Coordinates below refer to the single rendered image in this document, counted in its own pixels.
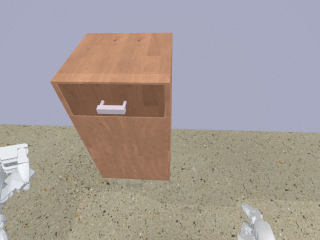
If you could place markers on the drawer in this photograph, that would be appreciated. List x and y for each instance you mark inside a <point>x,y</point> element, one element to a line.
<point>142,100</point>

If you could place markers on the right robot hand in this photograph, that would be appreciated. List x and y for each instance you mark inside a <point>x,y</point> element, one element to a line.
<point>261,229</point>

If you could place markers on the handle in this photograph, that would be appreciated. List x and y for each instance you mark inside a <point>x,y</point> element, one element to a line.
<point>111,109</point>

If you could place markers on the left robot hand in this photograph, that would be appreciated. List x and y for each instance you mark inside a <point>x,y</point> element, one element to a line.
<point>14,161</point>

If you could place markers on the cabinet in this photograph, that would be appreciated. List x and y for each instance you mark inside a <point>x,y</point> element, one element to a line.
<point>123,147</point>

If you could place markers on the robot left forearm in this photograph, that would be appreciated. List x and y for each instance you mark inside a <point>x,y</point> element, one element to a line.
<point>3,234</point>

